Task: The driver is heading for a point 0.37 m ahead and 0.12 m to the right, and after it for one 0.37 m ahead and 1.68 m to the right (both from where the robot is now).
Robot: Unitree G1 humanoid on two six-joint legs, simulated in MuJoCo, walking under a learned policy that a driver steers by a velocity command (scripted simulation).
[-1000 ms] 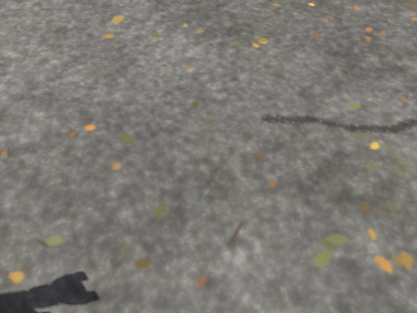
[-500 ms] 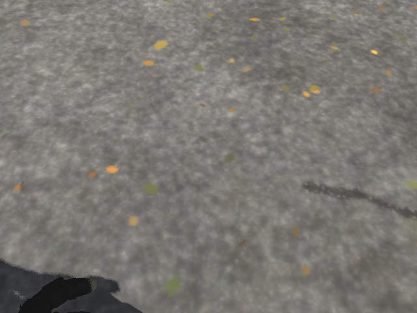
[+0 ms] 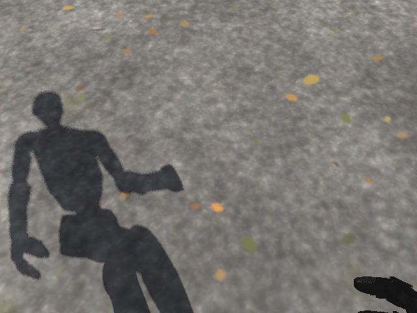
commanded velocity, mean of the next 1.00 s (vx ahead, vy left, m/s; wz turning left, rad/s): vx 0.28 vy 0.00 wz -0.39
